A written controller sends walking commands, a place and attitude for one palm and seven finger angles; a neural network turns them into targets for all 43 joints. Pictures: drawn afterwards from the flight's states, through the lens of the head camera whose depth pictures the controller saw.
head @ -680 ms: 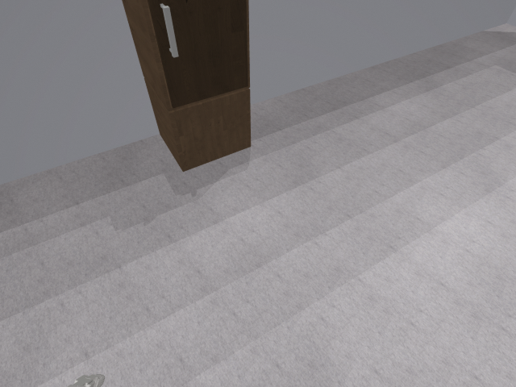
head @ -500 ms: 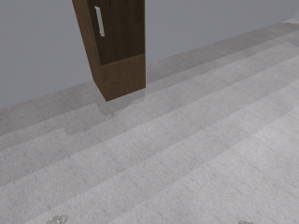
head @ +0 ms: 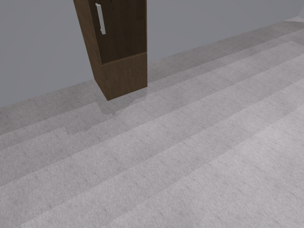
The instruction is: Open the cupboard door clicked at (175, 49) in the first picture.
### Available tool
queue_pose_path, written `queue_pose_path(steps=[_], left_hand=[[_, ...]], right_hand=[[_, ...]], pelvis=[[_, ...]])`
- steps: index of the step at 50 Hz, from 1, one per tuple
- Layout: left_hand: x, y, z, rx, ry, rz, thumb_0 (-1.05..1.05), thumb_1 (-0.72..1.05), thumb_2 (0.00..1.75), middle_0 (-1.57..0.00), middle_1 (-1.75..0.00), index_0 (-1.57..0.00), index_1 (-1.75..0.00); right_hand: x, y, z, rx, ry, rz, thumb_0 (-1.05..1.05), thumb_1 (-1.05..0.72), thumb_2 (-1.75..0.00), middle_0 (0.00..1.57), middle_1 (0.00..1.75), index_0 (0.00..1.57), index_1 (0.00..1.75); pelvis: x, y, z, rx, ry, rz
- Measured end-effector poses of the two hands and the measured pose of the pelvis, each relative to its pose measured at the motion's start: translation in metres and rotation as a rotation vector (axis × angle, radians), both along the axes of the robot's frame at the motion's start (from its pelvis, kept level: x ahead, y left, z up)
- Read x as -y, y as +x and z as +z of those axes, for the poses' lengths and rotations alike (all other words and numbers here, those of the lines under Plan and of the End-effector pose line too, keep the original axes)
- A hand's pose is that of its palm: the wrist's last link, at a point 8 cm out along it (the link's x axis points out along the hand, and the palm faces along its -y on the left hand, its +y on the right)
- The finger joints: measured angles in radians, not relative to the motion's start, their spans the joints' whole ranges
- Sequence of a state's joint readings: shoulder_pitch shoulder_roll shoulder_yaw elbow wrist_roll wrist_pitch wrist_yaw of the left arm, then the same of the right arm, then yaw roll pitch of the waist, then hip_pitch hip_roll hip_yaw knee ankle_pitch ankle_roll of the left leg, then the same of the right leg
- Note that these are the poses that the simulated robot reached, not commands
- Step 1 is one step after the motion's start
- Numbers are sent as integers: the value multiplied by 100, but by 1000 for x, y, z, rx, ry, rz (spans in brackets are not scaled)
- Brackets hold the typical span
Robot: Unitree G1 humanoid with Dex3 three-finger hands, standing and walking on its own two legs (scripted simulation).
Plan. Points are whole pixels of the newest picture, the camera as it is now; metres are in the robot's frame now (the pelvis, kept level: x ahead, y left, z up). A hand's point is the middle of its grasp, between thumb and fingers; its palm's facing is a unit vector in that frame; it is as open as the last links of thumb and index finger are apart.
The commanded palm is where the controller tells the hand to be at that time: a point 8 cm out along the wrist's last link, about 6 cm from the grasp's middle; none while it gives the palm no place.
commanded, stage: stand and wait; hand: left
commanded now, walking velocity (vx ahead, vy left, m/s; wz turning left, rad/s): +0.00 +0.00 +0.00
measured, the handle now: (100, 19) +1.32 +0.43 -0.01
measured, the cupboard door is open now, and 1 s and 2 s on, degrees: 0 0 0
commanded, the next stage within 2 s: look at it before walking up in 0.24 s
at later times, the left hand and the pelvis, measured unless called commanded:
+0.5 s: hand out of the picture +0.07 +0.25 -0.16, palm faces -0.03 -0.94 -0.33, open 7.4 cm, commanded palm none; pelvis +0.00 +0.00 +0.00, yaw +0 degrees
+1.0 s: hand out of the picture +0.08 +0.26 -0.15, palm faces -0.03 -0.94 -0.34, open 7.4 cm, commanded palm none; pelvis +0.00 +0.01 +0.00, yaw +0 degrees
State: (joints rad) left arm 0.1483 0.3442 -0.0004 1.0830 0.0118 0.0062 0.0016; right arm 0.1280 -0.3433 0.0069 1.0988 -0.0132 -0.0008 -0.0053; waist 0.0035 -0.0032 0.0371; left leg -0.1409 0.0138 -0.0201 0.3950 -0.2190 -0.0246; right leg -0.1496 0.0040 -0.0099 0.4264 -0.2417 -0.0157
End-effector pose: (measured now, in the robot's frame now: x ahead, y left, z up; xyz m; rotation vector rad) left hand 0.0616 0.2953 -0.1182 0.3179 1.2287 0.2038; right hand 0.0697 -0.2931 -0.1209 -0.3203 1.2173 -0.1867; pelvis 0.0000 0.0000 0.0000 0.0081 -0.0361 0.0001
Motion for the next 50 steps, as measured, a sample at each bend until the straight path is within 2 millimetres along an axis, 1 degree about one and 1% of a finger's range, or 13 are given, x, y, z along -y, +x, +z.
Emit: queue_pose_path(steps=[8,22,50], left_hand=[[1,1,1,10,-6,-11,1,91,90,-20,-30,-21,-30],[2,5,-1,14,-16,-21,1,91,90,-20,-30,-21,-30],[-6,10,1,3,-6,-13,1,91,90,-20,-30,-21,-30]], right_hand=[[-1,-6,0,-3,5,-2,1,-91,-90,20,30,20,30],[-7,-7,1,-3,10,-4,1,-91,-90,20,30,20,30],[-10,12,4,11,4,6,1,-91,-90,20,30,20,30]], pelvis=[[-1,-5,1,0,-1,-2],[-4,-5,2,-6,-1,-4],[-8,4,3,-9,-1,-5]])
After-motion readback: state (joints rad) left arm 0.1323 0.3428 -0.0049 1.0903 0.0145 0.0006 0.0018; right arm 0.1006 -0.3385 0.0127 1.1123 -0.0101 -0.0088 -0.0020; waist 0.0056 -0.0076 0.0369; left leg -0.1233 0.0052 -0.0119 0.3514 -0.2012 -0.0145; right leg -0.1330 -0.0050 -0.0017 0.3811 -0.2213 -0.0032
